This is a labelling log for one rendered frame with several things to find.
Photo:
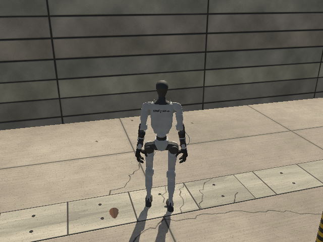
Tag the humanoid robot head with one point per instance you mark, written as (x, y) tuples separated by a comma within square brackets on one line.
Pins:
[(162, 88)]

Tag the robot left upper arm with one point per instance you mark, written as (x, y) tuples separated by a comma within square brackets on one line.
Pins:
[(144, 115)]

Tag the robot right upper arm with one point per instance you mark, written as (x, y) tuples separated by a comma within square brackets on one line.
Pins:
[(179, 116)]

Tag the left robot forearm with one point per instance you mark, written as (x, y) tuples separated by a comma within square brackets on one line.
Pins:
[(141, 134)]

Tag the left robot foot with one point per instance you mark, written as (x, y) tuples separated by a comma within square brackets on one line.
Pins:
[(148, 202)]

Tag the right robot forearm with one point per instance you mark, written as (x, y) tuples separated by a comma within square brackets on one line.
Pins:
[(182, 138)]

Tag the robot right hand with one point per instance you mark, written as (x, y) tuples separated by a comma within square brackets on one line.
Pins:
[(183, 157)]

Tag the robot left hand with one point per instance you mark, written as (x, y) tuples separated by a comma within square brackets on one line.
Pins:
[(139, 157)]

